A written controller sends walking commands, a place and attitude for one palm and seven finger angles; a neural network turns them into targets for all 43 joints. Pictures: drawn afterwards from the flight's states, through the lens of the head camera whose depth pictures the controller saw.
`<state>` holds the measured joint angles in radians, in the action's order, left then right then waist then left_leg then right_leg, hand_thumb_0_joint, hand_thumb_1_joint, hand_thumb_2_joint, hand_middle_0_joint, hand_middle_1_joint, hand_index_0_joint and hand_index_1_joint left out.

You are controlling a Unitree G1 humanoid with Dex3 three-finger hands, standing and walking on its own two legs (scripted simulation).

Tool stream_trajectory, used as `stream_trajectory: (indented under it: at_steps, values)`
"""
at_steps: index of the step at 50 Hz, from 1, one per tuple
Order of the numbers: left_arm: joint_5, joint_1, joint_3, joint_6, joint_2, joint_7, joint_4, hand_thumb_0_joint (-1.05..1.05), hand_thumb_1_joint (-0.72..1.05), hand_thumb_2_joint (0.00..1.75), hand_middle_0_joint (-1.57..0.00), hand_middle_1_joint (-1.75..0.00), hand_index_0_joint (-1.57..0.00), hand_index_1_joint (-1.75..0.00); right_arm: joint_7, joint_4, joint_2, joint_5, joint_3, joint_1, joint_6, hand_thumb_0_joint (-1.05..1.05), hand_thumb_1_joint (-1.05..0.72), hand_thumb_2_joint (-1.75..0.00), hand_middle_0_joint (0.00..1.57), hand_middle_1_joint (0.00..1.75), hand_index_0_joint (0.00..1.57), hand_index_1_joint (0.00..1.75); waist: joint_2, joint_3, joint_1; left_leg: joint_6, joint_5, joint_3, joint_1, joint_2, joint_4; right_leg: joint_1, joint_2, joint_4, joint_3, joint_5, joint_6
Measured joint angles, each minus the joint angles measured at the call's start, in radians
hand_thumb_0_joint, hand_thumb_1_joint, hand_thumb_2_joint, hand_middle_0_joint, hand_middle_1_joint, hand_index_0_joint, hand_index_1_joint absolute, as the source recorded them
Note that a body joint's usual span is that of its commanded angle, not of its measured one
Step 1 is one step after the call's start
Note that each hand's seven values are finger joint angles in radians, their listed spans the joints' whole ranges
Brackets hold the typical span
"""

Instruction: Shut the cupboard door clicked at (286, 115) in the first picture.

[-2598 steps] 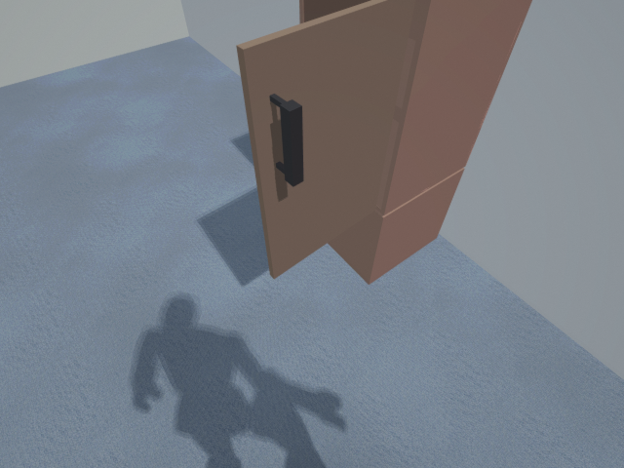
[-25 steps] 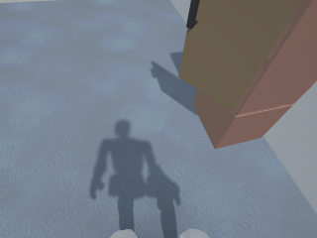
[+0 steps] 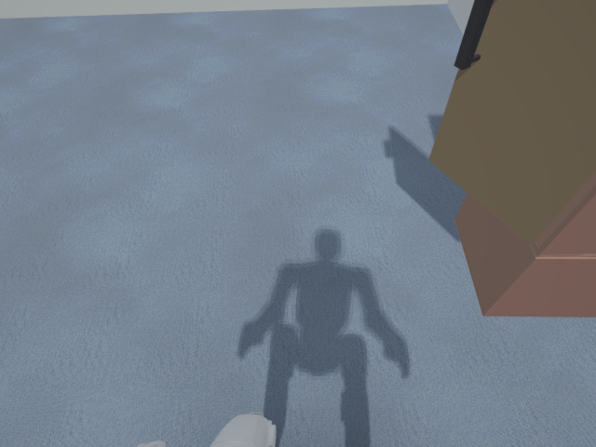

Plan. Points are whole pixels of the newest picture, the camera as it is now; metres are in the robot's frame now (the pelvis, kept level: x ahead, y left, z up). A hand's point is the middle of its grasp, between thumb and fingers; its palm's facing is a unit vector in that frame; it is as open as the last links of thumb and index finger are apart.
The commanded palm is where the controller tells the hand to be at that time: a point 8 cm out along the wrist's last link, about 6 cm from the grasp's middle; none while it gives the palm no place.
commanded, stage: walk to a spot facing it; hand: left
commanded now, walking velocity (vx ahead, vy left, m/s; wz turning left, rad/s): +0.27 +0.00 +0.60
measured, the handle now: (480, 29) +0.90 -0.39 +0.08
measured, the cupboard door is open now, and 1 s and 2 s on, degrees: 32 32 32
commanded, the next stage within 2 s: turn to face it in 1.02 s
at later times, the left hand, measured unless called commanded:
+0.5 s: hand out of the picture +0.11 +0.27 -0.15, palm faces +0.28 -0.93 -0.25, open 7.4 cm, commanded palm none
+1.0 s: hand out of the picture +0.15 +0.21 -0.17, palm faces +0.62 -0.77 -0.19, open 7.3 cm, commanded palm none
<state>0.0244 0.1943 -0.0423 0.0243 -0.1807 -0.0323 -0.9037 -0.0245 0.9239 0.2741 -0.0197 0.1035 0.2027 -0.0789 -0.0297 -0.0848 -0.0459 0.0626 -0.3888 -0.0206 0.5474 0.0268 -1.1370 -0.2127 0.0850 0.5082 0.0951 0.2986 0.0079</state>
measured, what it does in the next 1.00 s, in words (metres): walks ahead, turning left: left foot, then right foot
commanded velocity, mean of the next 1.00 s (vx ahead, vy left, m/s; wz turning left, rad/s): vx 0.31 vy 0.00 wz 0.54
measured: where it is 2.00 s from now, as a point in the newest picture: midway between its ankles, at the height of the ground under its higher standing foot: (236, 363)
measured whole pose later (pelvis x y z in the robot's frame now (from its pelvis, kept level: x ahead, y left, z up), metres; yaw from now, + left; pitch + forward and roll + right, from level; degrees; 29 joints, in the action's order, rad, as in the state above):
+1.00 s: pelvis +0.27 +0.08 +0.00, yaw +35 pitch +1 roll +0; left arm 0.03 0.37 -0.05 -0.07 -0.15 -0.01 -1.01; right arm -0.05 0.93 0.22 -0.03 0.06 0.11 -0.02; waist 0.00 -0.11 0.02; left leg -0.01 -0.24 0.11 0.58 -0.07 -0.82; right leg -0.02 0.10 0.39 0.38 0.36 0.03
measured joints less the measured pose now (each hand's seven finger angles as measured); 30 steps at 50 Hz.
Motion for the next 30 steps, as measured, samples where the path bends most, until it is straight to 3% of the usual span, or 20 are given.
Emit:
stream_trajectory:
  at_steps: [4,8,10,11,13,17,20,25,29,30]
  values:
    - [0.003,0.01,-0.001,-0.016,0.004,0.007,0.003,0.01,0.9,0.9,-0.21,-0.3,-0.2,-0.3,-0.005,0.001,-0.012,0.002,-0.013,-0.007,-0.006,0.0,-0.91,-0.9,0.19,0.3,0.19,0.3,0.024,-0.01,0.011,0.003,-0.037,0.035,-0.088,-0.046,0.147,0.017,0.037,0.013,0.064,0.021,0.011]
    - [0.007,0.034,-0.012,-0.027,-0.013,0.023,-0.004,0.01,0.9,0.9,-0.21,-0.3,-0.2,-0.3,-0.013,0.001,-0.03,0.003,-0.031,-0.021,0.009,0.0,-0.91,-0.9,0.19,0.3,0.19,0.3,0.059,-0.008,0.04,-0.018,-0.073,0.086,-0.201,-0.06,0.385,0.019,0.084,0.059,0.119,0.061,0.036]
    - [0.001,0.062,-0.021,-0.025,-0.03,0.031,-0.01,0.01,0.9,0.9,-0.21,-0.3,-0.2,-0.3,-0.015,-0.013,-0.033,0.001,-0.04,-0.022,0.031,0.0,-0.9,-0.9,0.19,0.3,0.19,0.3,0.074,0.004,0.05,-0.041,0.004,0.099,-0.269,-0.05,0.546,-0.001,0.111,0.128,0.135,0.104,0.052]
    - [-0.002,0.072,-0.028,-0.017,-0.041,0.035,-0.018,0.01,0.9,0.9,-0.21,-0.3,-0.2,-0.3,-0.014,-0.019,-0.036,-0.003,-0.043,-0.027,0.045,0.0,-0.9,-0.9,0.2,0.3,0.19,0.3,0.081,0.005,0.053,-0.056,0.086,0.095,-0.261,-0.041,0.545,-0.033,0.115,0.217,0.113,0.161,0.056]
    - [0.001,0.08,-0.036,0.011,-0.065,0.037,-0.041,0.01,0.9,0.9,-0.21,-0.3,-0.2,-0.3,-0.005,-0.025,-0.052,-0.007,-0.051,-0.03,0.071,0.0,-0.9,-0.9,0.2,0.3,0.2,0.3,0.096,0.004,0.061,-0.076,0.067,0.099,-0.263,-0.032,0.51,-0.119,0.088,0.425,0.033,0.232,0.046]
    - [0.004,0.068,-0.047,0.023,-0.085,0.048,-0.058,0.01,0.9,0.9,-0.2,-0.3,-0.2,-0.3,0.014,-0.029,-0.071,-0.011,-0.066,0.022,0.096,0.0,-0.9,-0.9,0.2,0.3,0.2,0.3,0.081,0.017,0.047,-0.079,0.057,0.065,-0.326,-0.025,0.593,-0.254,0.043,0.591,-0.022,0.138,0.039]
    - [0.003,0.039,-0.044,0.007,-0.081,0.06,-0.033,0.01,0.91,0.9,-0.2,-0.3,-0.19,-0.3,0.023,-0.001,-0.075,-0.01,-0.072,0.065,0.1,0.0,-0.9,-0.9,0.2,0.3,0.2,0.3,0.057,0.013,0.043,-0.082,0.085,0.03,-0.38,-0.018,0.672,-0.31,0.033,0.532,-0.044,0.056,0.045]
    - [-0.001,-0.006,-0.035,-0.012,-0.061,0.069,0.005,0.01,0.91,0.9,-0.2,-0.3,-0.19,-0.3,0.021,0.055,-0.08,-0.009,-0.07,0.122,0.093,0.0,-0.9,-0.9,0.2,0.3,0.2,0.3,0.03,0.015,0.033,-0.071,0.074,-0.012,-0.453,-0.011,0.733,-0.316,0.022,0.298,-0.057,-0.031,0.051]
    - [0.0,-0.014,-0.029,-0.033,-0.048,0.075,0.021,0.01,0.9,0.9,-0.2,-0.3,-0.19,-0.3,0.018,0.088,-0.08,-0.007,-0.063,0.156,0.084,0.0,-0.9,-0.9,0.2,0.3,0.2,0.3,0.018,0.026,0.022,-0.049,-0.013,-0.035,-0.48,-0.016,0.671,-0.225,-0.013,0.123,-0.033,-0.081,0.043]
    - [0.003,-0.014,-0.028,-0.047,-0.044,0.074,0.024,0.01,0.9,0.9,-0.2,-0.3,-0.19,-0.3,0.017,0.093,-0.077,-0.003,-0.06,0.164,0.083,0.0,-0.9,-0.9,0.2,0.3,0.2,0.3,0.011,0.029,0.023,-0.06,-0.055,-0.044,-0.458,-0.018,0.602,-0.203,-0.02,0.1,-0.023,-0.084,0.014]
